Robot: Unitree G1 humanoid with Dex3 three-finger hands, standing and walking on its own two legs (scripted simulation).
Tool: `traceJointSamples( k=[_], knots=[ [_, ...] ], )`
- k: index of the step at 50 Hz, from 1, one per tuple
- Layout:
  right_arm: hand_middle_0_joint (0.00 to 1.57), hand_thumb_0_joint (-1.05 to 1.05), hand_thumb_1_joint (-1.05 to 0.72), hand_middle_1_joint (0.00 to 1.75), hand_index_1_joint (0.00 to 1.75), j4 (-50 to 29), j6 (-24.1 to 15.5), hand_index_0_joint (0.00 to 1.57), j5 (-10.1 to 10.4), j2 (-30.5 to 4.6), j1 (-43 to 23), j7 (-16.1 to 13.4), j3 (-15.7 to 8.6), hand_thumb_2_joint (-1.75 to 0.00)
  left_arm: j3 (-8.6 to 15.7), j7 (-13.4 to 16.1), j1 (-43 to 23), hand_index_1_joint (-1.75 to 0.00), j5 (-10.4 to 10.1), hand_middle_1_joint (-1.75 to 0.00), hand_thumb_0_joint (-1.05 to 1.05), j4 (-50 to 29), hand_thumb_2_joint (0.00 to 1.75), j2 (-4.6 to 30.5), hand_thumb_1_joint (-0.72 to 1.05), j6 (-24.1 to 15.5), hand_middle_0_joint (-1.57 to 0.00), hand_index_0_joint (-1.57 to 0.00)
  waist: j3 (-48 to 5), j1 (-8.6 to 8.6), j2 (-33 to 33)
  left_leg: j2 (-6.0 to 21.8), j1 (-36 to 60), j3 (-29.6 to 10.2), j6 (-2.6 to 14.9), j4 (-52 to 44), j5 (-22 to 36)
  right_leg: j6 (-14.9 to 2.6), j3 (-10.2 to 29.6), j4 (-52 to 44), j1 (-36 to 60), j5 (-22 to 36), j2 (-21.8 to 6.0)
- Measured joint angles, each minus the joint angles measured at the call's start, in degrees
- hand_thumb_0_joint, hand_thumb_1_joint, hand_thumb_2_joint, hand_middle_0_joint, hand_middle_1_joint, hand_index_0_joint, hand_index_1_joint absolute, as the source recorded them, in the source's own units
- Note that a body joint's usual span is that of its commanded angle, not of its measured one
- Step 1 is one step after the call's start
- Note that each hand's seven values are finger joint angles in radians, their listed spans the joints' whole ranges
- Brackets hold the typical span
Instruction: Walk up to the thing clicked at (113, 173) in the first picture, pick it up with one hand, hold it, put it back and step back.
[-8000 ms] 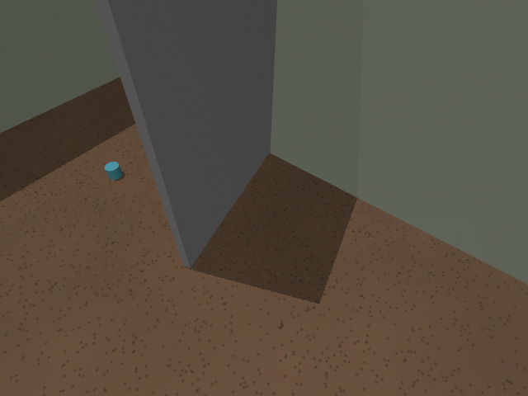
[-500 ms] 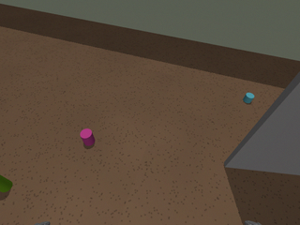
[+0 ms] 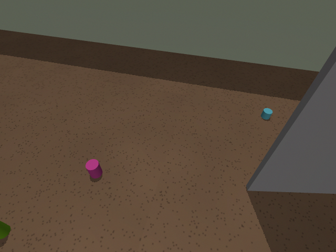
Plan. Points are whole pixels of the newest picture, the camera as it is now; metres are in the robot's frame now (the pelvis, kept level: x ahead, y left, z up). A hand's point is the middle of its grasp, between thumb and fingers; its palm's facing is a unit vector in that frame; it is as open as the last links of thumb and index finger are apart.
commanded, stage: walk up
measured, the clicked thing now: (266, 113) +1.29 -0.83 -0.75
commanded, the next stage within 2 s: stand in 0.08 s
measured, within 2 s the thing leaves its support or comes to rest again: neither
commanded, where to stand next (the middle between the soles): +0.05 +0.01 m, yaw +0 degrees
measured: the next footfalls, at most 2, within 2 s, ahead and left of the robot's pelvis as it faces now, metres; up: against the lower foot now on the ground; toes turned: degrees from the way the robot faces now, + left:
none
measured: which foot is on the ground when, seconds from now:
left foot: down 0.00-1.00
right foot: down 0.00-1.00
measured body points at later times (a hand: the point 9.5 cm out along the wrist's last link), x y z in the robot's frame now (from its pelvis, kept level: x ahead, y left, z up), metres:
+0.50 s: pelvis +0.00 +0.01 +0.00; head +0.00 +0.01 +0.45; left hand +0.06 +0.32 -0.13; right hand +0.09 -0.29 -0.13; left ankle +0.00 +0.13 -0.74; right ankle +0.01 -0.12 -0.74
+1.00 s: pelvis +0.00 +0.01 +0.00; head +0.01 +0.01 +0.45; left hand +0.06 +0.32 -0.13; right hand +0.09 -0.28 -0.13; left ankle +0.00 +0.13 -0.74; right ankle +0.01 -0.12 -0.74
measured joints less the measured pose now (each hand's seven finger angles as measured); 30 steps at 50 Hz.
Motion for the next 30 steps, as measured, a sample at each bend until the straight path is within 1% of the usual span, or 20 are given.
traceJointSamples(
  k=[4,8,30],
  knots=[
    [0.21,0.01,-0.91,0.30,0.30,0.5,-0.1,0.20,-0.1,0.1,-0.2,-0.1,-0.2,-0.90,0.0,0.0,0.0,-0.30,0.1,-0.30,0.00,0.9,0.90,0.2,0.90,0.2,-0.20,-0.20,-0.2,0.05,-0.4,-0.1,0.2,0.6,0.22,-0.6,0.2,0.25,0.6,-0.4,0.0,0.3,-0.1],
    [0.21,0.01,-0.91,0.30,0.30,1.5,-0.4,0.20,-0.1,0.2,-0.2,-0.4,-0.1,-0.90,-0.1,-0.1,-0.2,-0.30,0.4,-0.30,0.00,2.2,0.90,0.2,0.90,0.1,-0.20,-0.20,-0.2,-0.27,-0.4,-0.5,0.7,0.0,0.37,-1.8,1.0,0.57,0.0,-2.0,0.8,1.0,-0.6],
    [0.21,0.01,-0.91,0.30,0.30,2.8,-0.3,0.20,-0.1,0.7,-1.4,-0.2,0.0,-0.90,-0.6,0.2,2.1,-0.30,0.6,-0.30,0.00,4.0,0.90,0.5,0.90,-0.1,-0.20,-0.20,-0.7,0.70,-0.2,-1.3,0.4,-1.7,0.81,-3.2,2.2,1.05,-1.7,-5.1,2.0,2.4,-1.5]
  ],
)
